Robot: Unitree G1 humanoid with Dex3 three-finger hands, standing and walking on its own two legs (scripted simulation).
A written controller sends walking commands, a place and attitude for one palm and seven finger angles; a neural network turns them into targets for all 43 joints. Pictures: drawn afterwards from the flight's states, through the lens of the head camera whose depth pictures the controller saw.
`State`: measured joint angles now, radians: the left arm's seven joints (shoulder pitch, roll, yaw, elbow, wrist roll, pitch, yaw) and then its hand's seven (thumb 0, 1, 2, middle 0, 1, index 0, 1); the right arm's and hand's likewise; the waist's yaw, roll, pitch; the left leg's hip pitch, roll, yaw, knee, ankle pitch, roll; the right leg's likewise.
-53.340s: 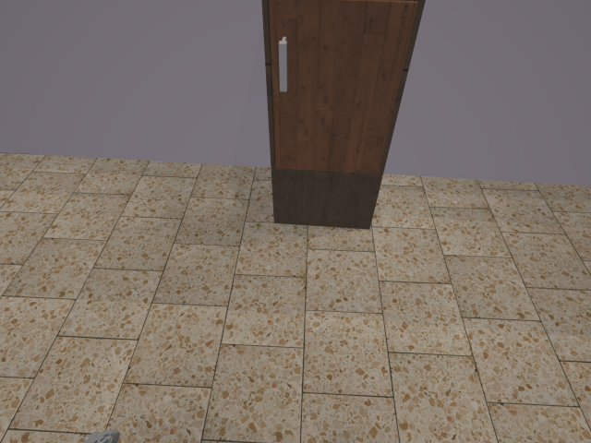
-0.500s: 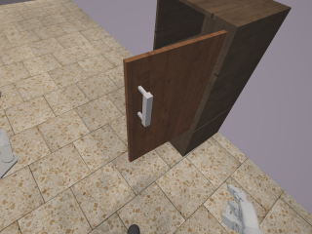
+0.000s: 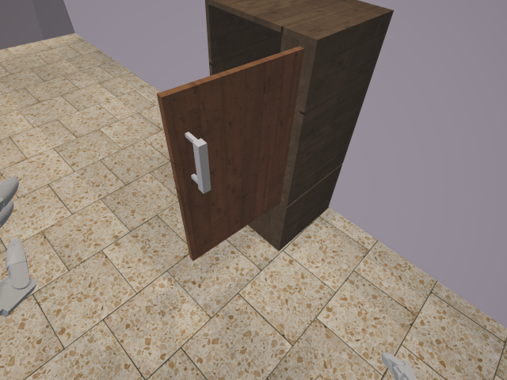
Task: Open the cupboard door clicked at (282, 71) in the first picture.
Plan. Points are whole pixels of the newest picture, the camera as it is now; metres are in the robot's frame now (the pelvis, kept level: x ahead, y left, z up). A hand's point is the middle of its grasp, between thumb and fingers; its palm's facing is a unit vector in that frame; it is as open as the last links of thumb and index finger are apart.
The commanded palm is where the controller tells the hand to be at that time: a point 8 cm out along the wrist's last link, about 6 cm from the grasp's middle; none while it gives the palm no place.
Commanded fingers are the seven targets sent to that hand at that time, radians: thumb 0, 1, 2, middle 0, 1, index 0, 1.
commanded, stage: stop stepping back and stand still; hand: left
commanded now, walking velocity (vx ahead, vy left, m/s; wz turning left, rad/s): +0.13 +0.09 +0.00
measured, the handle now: (197, 163) +0.57 +0.15 +0.00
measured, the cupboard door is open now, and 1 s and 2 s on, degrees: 87 87 87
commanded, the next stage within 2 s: let the arm hang, fingers relaxed in 0.60 s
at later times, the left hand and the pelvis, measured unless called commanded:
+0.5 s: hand out of the picture +0.18 +0.30 +0.16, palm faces +0.42 -0.77 -0.47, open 7.4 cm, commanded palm +0.12 +0.33 +0.18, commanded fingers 0.00 0.90 0.90 -0.20 -0.30 -0.20 -0.30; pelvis -0.01 +0.03 +0.00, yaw +1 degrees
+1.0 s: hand out of the picture +0.02 +0.21 -0.17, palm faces +0.00 -0.98 -0.18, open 7.3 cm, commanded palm none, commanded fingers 0.00 0.90 0.90 -0.20 -0.30 -0.20 -0.30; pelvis -0.03 +0.03 +0.00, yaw +3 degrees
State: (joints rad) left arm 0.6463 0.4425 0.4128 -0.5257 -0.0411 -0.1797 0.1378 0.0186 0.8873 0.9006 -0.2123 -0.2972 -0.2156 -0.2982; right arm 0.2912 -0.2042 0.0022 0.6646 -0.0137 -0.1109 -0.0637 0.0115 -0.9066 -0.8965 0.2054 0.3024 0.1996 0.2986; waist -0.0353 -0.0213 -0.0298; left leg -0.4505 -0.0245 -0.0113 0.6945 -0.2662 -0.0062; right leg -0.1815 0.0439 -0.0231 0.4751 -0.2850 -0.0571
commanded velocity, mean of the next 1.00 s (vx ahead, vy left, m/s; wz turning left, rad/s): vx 0.01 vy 0.01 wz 0.00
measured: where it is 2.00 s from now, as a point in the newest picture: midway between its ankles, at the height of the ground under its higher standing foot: outside the picture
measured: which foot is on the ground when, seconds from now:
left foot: up 0.00-0.12, down 0.14-1.00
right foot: down 0.00-1.00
